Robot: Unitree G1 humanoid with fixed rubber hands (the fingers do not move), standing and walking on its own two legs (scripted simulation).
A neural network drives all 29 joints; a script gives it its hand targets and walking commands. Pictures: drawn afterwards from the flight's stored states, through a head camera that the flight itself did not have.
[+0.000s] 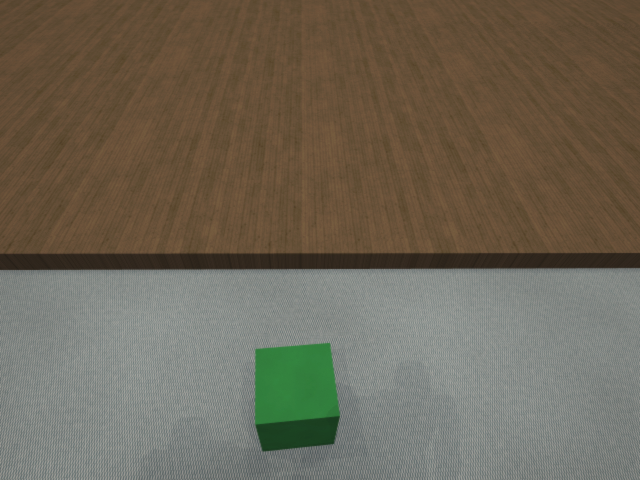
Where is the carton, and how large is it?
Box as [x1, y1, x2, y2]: [255, 343, 339, 451]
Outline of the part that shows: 329,343 255,349 255,425 263,451 333,443 339,412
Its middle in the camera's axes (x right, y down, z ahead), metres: -0.07 +0.45 +1.11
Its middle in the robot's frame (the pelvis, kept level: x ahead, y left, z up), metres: +0.46 +0.04 -0.65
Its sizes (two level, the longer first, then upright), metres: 0.210 0.200 0.250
